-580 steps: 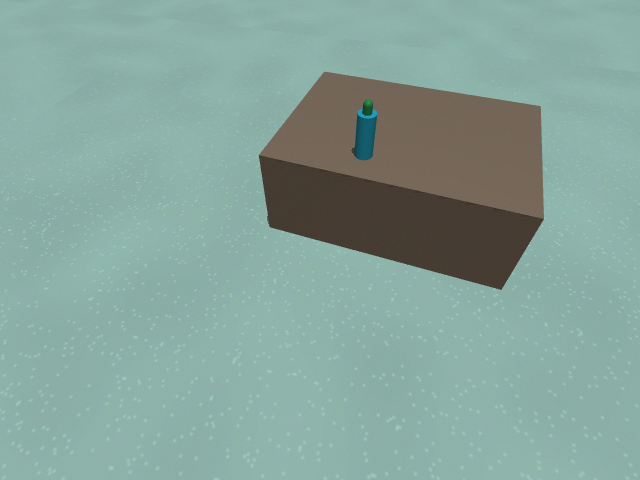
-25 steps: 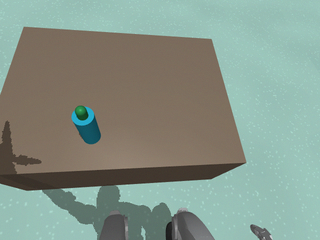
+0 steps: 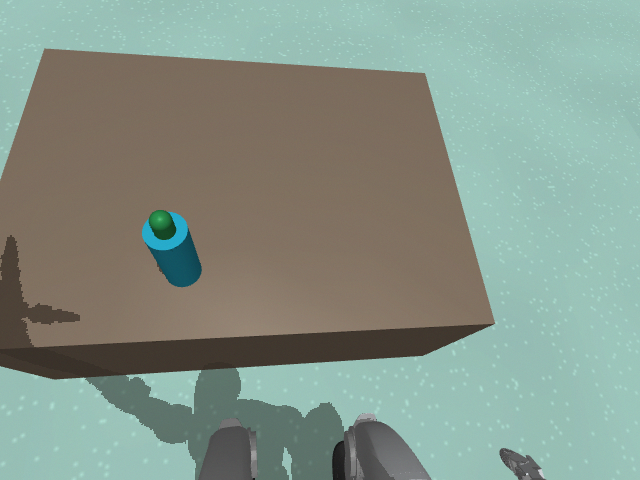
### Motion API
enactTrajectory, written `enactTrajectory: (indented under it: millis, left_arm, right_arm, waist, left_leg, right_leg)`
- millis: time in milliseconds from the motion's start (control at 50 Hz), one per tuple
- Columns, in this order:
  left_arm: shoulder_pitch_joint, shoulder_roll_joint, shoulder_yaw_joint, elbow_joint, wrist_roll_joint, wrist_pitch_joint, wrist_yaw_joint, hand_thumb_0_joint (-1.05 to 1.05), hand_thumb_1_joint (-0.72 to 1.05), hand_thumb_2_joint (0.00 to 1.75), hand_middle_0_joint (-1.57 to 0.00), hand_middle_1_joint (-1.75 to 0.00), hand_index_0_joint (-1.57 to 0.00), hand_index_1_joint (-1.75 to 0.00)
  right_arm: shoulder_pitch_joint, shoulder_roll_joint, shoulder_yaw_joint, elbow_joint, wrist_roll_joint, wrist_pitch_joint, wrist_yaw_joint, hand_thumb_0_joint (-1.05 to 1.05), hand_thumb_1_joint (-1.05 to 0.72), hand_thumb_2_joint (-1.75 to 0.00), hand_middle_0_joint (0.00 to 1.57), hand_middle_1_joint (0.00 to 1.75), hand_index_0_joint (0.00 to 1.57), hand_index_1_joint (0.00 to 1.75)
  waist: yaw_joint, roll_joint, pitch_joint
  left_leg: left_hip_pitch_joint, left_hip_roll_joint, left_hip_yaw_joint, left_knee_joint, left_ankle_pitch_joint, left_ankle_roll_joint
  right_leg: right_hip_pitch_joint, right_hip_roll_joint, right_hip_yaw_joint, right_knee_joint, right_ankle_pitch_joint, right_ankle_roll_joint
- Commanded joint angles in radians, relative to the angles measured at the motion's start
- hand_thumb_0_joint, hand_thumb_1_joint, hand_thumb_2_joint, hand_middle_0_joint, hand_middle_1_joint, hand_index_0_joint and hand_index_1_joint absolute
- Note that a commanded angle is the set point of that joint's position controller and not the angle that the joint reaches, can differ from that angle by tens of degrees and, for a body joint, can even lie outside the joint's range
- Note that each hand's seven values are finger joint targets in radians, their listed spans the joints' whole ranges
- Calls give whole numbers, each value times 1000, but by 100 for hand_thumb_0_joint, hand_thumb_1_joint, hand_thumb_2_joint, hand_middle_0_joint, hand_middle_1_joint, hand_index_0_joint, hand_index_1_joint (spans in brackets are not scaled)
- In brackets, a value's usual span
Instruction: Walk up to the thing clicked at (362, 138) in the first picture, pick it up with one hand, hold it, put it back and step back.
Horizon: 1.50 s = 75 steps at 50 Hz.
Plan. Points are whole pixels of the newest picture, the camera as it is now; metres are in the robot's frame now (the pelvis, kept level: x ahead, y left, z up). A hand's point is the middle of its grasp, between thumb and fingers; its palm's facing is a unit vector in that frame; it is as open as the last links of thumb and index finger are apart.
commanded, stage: go down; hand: left
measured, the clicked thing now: (172, 247) +0.48 +0.21 -0.19
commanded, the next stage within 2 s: none
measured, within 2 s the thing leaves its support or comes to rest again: neither
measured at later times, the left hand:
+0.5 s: hand out of the picture +0.41 +0.40 +0.07, palm faces +0.24 -0.97 -0.02, open 17.1 cm
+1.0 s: hand out of the picture +0.41 +0.41 +0.07, palm faces +0.25 -0.97 +0.00, open 17.1 cm
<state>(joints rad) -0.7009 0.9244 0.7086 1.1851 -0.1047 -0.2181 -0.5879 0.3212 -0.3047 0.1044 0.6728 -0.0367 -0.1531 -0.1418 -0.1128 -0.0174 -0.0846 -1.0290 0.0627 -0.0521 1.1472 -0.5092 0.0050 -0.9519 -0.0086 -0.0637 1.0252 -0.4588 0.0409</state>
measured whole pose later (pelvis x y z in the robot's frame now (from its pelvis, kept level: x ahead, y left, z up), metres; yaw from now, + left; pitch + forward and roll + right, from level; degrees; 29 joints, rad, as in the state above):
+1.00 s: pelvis +0.00 +0.00 -0.01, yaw +0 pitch +23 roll -6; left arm -0.73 0.92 0.75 1.16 -0.15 -0.26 -0.61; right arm 0.30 -0.30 0.11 0.68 -0.03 -0.15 -0.14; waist -0.12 -0.02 -0.09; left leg -1.08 0.06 -0.06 1.19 -0.52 0.00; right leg -0.99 -0.01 -0.07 1.06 -0.47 0.04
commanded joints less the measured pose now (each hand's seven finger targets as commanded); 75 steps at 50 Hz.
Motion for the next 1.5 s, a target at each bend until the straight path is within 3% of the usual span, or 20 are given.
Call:
enactTrajectory:
  millis: [0,100,140,200,220,280,360,420,440,540,660,740,820,960,1020,1060,1160,1240,1340,1480]
  left_arm:
    - [-281,399,46,-227,-40,-66,-5,0,-44,6,-6,-3,-4,-4]
    - [-273,443,85,-231,-43,-76,-3,0,-45,5,-6,-3,-4,-4]
    - [-269,397,52,-227,-42,-75,-10,0,-42,5,-6,-3,-4,-4]
    - [-265,415,72,-199,-47,-74,-9,0,-44,6,-6,-3,-4,-4]
    - [-282,439,85,-229,-49,-84,-11,0,-44,6,-6,-3,-4,-4]
    - [-290,407,61,-231,-48,-87,-21,0,-43,5,-5,-3,-4,-4]
    - [-323,422,67,-239,-54,-88,-17,0,-43,5,-6,-2,-4,-3]
    - [-297,398,58,-200,-54,-80,-16,0,-44,5,-5,-3,-4,-4]
    - [-301,428,70,-209,-53,-85,-15,0,-44,5,-6,-3,-4,-4]
    - [-304,420,66,-225,-61,-90,-18,0,-44,4,-6,-3,-5,-4]
    - [-259,428,94,-229,-78,-98,-31,0,-44,5,-6,-3,-4,-4]
    - [-272,413,92,-248,-83,-99,-39,0,-43,5,-6,-3,-4,-4]
    - [-275,393,81,-243,-81,-97,-32,0,-44,5,-6,-3,-4,-4]
    - [-319,430,94,-245,-79,-116,-26,0,-44,5,-5,-3,-4,-4]
    - [-334,403,74,-235,-85,-115,-35,0,-45,3,-6,-3,-5,-3]
    - [-326,406,75,-212,-87,-110,-35,0,-43,4,-6,-3,-5,-4]
    - [-325,432,88,-225,-86,-118,-33,0,-41,4,-6,-3,-5,-3]
    - [-325,442,102,-206,-87,-121,-33,0,-42,6,-5,-3,-4,-4]
    - [-321,445,103,-258,-91,-119,-35,0,-42,6,-5,-4,-4,-4]
    - [-338,419,90,-213,-92,-112,-24,0,-42,5,-5,-3,-4,-4]
  right_arm:
    - [145,-212,-88,-48,0,-20,-22,0,-89,-90,20,30,20,30]
    - [143,-210,-82,-44,1,-17,-23,0,-89,-90,20,30,20,30]
    - [140,-215,-87,-46,-2,-17,-21,0,-89,-90,20,30,20,30]
    - [146,-211,-79,-39,-3,-17,-23,0,-89,-90,20,30,20,30]
    - [140,-210,-79,-38,-1,-16,-21,0,-90,-90,20,30,20,30]
    - [134,-215,-85,-45,-4,-16,-21,0,-89,-90,20,30,20,30]
    - [139,-214,-82,-43,-3,-18,-21,0,-89,-90,20,30,20,30]
    - [140,-215,-82,-48,0,-16,-24,0,-89,-90,20,30,20,30]
    - [130,-211,-78,-47,1,-17,-23,0,-89,-90,20,30,20,30]
    - [125,-212,-78,-58,4,-18,-26,0,-90,-90,20,30,20,30]
    - [131,-212,-74,-45,4,-17,-25,0,-90,-90,20,30,20,30]
    - [140,-211,-77,-36,2,-15,-26,0,-90,-90,20,30,20,30]
    - [139,-210,-80,-35,2,-15,-24,0,-90,-90,20,30,20,30]
    - [119,-203,-71,-42,2,-15,-23,0,-90,-90,20,30,20,30]
    - [127,-212,-75,-42,0,-17,-22,0,-90,-90,20,30,20,30]
    - [133,-211,-72,-41,2,-15,-25,0,-90,-90,20,30,20,30]
    - [126,-212,-70,-43,2,-15,-22,0,-90,-90,20,30,20,30]
    - [143,-208,-64,-36,0,-12,-21,0,-90,-90,20,30,20,30]
    - [142,-217,-71,-36,0,-11,-20,0,-90,-90,20,30,20,30]
    - [136,-211,-68,-39,3,-14,-22,0,-90,-90,20,30,20,30]
  waist:
    - [24,248,-462]
    - [37,264,-470]
    - [34,286,-455]
    - [21,237,-465]
    - [33,262,-459]
    - [28,297,-463]
    - [22,279,-469]
    - [15,238,-445]
    - [27,256,-433]
    - [25,237,-447]
    - [35,274,-487]
    - [23,273,-514]
    - [24,263,-487]
    - [32,282,-446]
    - [16,275,-471]
    - [11,238,-458]
    - [30,286,-472]
    - [17,266,-492]
    - [33,307,-524]
    - [14,255,-462]
  left_leg:
    - [452,-22,-26,-132,467,-8]
    - [454,-22,-33,-136,485,-12]
    - [492,-17,-41,-145,497,-20]
    - [450,-18,-35,-117,531,-9]
    - [439,-21,-38,-122,507,-12]
    - [493,-13,-46,-131,500,-22]
    - [446,-20,-39,-131,440,-15]
    - [417,-22,-36,-135,405,-9]
    - [399,-22,-34,-137,378,-10]
    - [387,-25,-27,-132,371,-3]
    - [451,-21,-37,-105,515,-15]
    - [483,-19,-42,-93,564,-13]
    - [467,-20,-44,-105,528,-13]
    - [411,-22,-39,-121,399,-12]
    - [443,-17,-47,-113,445,-15]
    - [401,-23,-37,-106,422,-5]
    - [420,-21,-44,-110,419,-15]
    - [412,-22,-44,-85,487,-11]
    - [475,-17,-50,-87,542,-19]
    - [407,-19,-48,-101,415,-10]
  right_leg:
    - [93,29,3,-96,260,-66]
    - [94,29,0,-84,265,-67]
    - [52,31,-7,-81,245,-71]
    - [92,30,-4,-79,299,-64]
    - [82,28,-1,-74,278,-67]
    - [26,32,-8,-71,241,-70]
    - [62,29,-2,-74,232,-70]
    - [70,30,-2,-81,221,-68]
    - [67,30,-1,-79,205,-69]
    - [88,29,6,-80,213,-66]
    - [65,31,-3,-60,278,-67]
    - [57,29,-3,-58,303,-65]
    - [54,29,-5,-60,281,-67]
    - [35,29,0,-58,201,-70]
    - [20,31,-5,-56,223,-69]
    - [58,31,2,-66,236,-66]
    - [23,30,-3,-50,206,-70]
    - [47,30,-3,-43,264,-67]
    - [15,31,-8,-38,267,-70]
    - [18,33,-4,-49,209,-69]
